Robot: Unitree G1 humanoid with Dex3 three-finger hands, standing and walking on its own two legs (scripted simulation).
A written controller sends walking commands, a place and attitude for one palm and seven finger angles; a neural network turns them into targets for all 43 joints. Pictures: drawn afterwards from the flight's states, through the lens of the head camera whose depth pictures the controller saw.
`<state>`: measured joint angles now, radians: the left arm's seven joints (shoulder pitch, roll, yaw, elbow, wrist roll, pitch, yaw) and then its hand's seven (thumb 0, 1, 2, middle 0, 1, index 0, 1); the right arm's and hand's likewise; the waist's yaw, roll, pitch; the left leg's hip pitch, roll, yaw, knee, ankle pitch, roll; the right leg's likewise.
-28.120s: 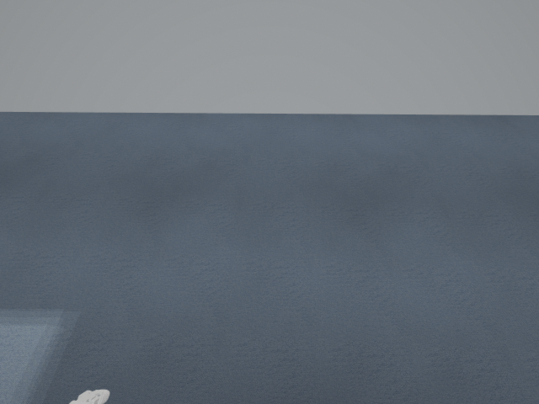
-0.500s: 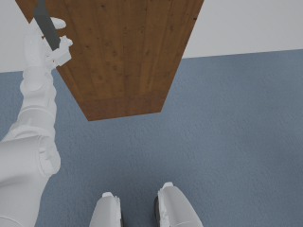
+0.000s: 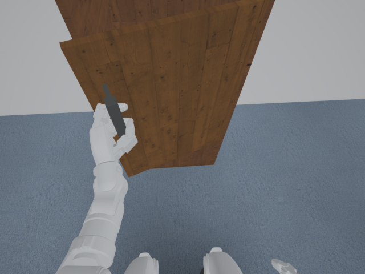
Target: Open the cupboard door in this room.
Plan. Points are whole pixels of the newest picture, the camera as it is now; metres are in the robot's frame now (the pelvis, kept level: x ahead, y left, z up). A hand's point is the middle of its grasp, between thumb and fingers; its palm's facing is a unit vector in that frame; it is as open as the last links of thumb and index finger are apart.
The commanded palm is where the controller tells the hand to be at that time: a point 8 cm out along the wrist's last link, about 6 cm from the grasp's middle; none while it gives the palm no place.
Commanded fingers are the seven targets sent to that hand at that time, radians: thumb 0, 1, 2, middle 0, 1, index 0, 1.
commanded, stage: pull the door open along its arc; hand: left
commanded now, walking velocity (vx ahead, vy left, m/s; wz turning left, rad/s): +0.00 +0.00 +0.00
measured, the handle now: (116, 115) +0.45 +0.15 +0.05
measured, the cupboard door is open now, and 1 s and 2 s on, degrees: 20 40 43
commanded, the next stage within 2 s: open thumb and fingers to let go in 0.42 s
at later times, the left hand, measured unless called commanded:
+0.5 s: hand (175, 180) +0.30 +0.02 +0.04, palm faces +0.31 -0.95 -0.05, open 6.1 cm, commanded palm +0.26 +0.06 +0.03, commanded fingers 0.00 0.90 0.90 -0.40 -1.35 -0.40 -1.35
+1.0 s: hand (169, 175) +0.31 +0.03 +0.04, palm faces +0.42 -0.91 -0.04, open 11.9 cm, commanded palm +0.26 +0.06 +0.03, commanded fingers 0.00 -0.50 0.30 -0.28 -1.05 -0.28 -1.05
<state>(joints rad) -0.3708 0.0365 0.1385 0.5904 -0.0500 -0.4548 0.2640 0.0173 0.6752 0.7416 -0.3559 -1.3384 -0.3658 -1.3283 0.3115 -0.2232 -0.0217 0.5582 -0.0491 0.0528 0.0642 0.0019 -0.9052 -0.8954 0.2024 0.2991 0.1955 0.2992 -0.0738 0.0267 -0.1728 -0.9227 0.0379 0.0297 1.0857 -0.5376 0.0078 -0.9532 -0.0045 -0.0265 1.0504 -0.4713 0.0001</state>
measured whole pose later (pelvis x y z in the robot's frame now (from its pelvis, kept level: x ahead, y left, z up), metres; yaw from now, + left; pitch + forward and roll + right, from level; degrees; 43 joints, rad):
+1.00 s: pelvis -0.02 -0.05 +0.00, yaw +4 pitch +17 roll +2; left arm -0.12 -0.13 -0.18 0.41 0.11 -0.35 0.64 0.01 -0.18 0.44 -0.33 -1.23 -0.33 -1.24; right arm 0.20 -0.18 -0.03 0.64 -0.10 -0.06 0.01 0.01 -0.90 -0.90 0.20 0.30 0.20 0.30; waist -0.02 0.03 -0.16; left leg -0.87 0.02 -0.04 1.08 -0.49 -0.05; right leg -0.91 -0.03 -0.09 1.11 -0.49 -0.07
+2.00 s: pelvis -0.03 -0.01 -0.01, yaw +3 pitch +15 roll +0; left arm 0.06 -0.01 -0.27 0.19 0.04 -0.39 0.20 -0.01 -0.50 0.30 -0.17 -0.30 -0.16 -0.31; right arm 0.25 -0.20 0.00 0.48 -0.03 -0.01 0.03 0.01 -0.90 -0.90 0.20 0.30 0.20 0.30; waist -0.02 0.03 -0.14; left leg -0.90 0.00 0.01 1.17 -0.53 0.00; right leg -0.92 -0.04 -0.04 1.16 -0.50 -0.01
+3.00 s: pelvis -0.01 -0.01 -0.01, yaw +3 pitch +13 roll -1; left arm 0.54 0.15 -0.07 -0.31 -0.13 -0.29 -0.05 -0.01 -0.50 0.30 -0.16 -0.30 -0.16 -0.30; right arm 0.28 -0.21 0.02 0.40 0.01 -0.06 -0.04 0.01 -0.90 -0.90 0.20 0.30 0.20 0.30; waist 0.01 0.05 -0.15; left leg -0.81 0.01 -0.03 1.15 -0.56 -0.01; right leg -0.82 -0.03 -0.08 1.12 -0.52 -0.02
